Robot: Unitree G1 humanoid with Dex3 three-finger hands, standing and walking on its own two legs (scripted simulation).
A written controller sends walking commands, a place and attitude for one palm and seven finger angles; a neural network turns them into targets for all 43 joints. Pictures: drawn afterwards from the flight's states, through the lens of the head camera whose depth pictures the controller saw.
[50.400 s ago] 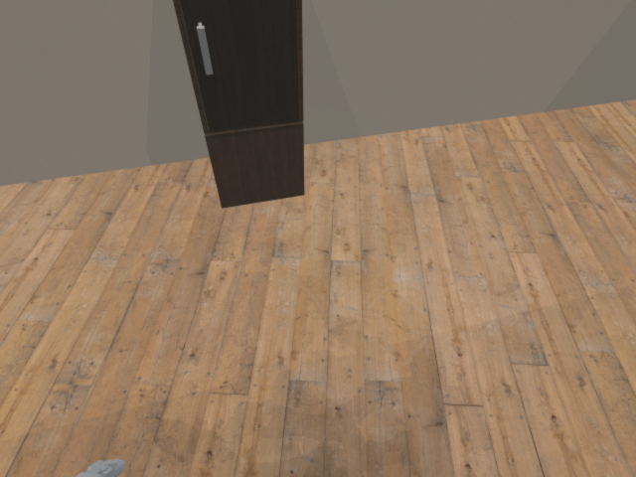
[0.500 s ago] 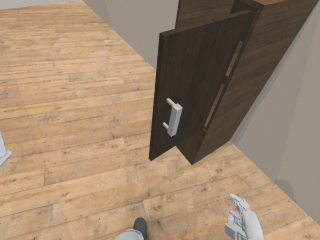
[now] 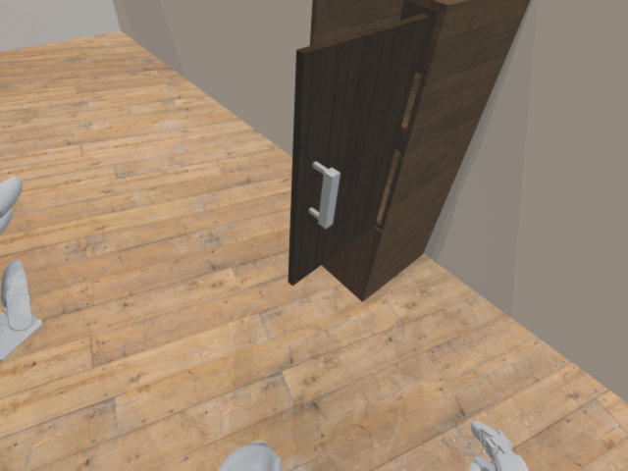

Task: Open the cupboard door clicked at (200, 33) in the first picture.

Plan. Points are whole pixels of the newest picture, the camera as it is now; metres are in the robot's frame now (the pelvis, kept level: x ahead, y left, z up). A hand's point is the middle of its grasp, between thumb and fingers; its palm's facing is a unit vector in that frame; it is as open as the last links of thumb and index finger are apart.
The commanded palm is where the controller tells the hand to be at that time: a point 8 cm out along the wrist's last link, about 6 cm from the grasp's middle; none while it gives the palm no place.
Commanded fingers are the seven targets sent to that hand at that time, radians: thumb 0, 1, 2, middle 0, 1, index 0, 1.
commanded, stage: stop stepping back and stand still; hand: left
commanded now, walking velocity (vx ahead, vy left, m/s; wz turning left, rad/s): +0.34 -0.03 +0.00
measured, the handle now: (321, 194) +0.65 +0.03 -0.03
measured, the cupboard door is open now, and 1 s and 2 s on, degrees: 93 93 93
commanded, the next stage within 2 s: let the arm hang, fingers relaxed in 0.40 s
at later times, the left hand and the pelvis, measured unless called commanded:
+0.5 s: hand out of the picture +0.17 +0.28 +0.18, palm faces +0.44 -0.71 -0.56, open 7.4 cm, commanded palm none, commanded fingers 0.00 0.90 0.90 -0.20 -0.30 -0.20 -0.30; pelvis -0.02 +0.01 +0.00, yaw +2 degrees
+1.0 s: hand out of the picture -0.04 +0.17 -0.16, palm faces +0.13 -0.97 -0.18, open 7.2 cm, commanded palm none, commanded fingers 0.00 0.90 0.90 -0.20 -0.30 -0.20 -0.30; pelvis +0.00 +0.00 +0.01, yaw +5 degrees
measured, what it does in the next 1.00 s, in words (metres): steps on the spot: left foot, then right foot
